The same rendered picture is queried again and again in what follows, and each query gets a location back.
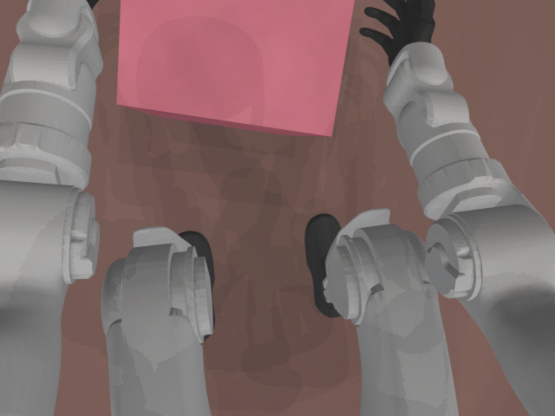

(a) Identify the right robot upper arm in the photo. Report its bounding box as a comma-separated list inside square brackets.
[424, 205, 555, 416]

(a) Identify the carton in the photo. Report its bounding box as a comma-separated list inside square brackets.
[116, 0, 355, 137]

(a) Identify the robot left thigh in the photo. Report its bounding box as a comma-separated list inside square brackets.
[106, 243, 213, 416]

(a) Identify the robot right thigh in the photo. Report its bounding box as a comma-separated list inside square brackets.
[330, 224, 459, 416]

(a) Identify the robot right forearm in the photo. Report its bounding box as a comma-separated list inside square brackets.
[382, 42, 555, 238]

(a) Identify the robot right hand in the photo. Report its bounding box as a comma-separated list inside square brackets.
[359, 0, 435, 67]

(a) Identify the robot thigh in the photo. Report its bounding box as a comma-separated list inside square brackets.
[106, 243, 213, 416]
[330, 224, 459, 416]

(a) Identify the robot left forearm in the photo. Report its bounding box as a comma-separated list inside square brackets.
[0, 0, 103, 191]

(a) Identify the left robot upper arm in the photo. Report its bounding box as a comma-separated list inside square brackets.
[0, 180, 100, 416]

